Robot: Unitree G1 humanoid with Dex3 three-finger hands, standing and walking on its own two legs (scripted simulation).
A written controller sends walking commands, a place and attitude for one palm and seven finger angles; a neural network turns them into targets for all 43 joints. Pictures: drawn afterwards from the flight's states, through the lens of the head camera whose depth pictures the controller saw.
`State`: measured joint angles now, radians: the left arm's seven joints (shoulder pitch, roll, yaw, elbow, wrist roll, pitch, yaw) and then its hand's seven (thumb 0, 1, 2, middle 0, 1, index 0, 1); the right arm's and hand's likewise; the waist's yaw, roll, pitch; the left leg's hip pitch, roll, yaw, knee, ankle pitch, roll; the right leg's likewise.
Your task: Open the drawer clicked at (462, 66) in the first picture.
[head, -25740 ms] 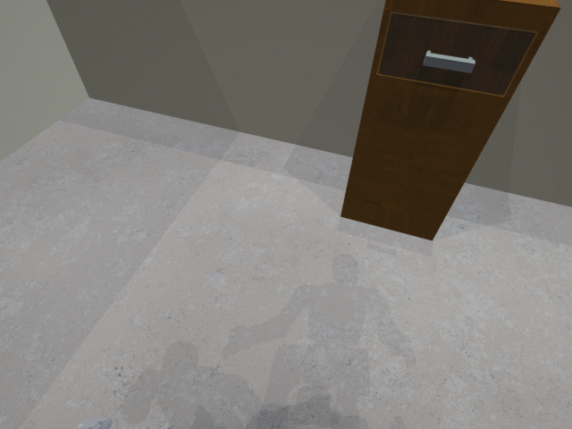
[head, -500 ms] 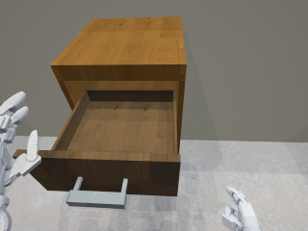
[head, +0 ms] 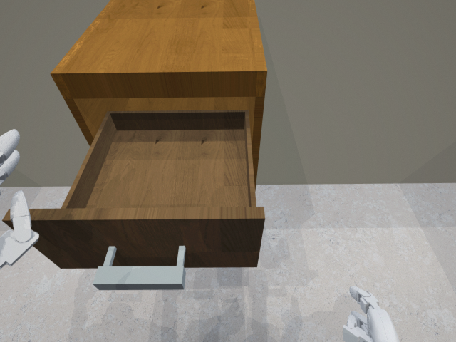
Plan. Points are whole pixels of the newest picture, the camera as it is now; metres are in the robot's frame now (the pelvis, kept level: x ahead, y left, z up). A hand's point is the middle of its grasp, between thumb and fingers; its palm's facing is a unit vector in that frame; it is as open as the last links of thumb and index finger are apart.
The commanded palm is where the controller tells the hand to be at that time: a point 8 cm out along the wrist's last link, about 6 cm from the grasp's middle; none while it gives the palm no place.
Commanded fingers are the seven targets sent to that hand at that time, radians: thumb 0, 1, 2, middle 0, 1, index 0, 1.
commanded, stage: step back with the hand held close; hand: left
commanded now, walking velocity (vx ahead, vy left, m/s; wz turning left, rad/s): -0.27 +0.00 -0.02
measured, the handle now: (144, 264) +0.24 +0.15 +0.04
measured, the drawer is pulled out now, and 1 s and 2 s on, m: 0.30 0.30 0.30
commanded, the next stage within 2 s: stop stepping back and stand still in 0.90 s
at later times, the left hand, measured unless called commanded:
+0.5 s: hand out of the picture +0.14 +0.25 +0.21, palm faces +0.41 -0.79 -0.45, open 7.4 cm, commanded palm +0.07 +0.30 +0.23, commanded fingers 0.00 0.90 0.90 -0.20 -0.30 -0.20 -0.30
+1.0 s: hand out of the picture +0.05 +0.20 +0.22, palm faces +0.25 -0.77 -0.59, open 7.4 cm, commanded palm -0.02 +0.26 +0.23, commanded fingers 0.00 0.90 0.90 -0.20 -0.30 -0.20 -0.30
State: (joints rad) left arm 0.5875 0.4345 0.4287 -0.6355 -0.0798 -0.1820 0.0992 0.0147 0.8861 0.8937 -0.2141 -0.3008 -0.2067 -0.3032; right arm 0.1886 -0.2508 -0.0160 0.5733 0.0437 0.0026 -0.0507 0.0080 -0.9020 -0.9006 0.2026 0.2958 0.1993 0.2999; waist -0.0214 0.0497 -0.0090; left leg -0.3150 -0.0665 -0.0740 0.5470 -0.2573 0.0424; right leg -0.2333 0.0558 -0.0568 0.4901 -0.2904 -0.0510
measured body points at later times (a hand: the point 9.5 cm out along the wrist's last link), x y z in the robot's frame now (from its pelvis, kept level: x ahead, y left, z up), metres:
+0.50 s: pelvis -0.05 +0.02 -0.01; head -0.03 +0.05 +0.44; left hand +0.11 +0.29 +0.24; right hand +0.12 -0.22 -0.08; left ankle +0.01 +0.10 -0.74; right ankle -0.02 -0.08 -0.73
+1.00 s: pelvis -0.15 -0.01 -0.01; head -0.11 +0.00 +0.44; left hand +0.03 +0.24 +0.26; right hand +0.03 -0.24 -0.09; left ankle -0.06 +0.09 -0.70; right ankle -0.22 -0.12 -0.73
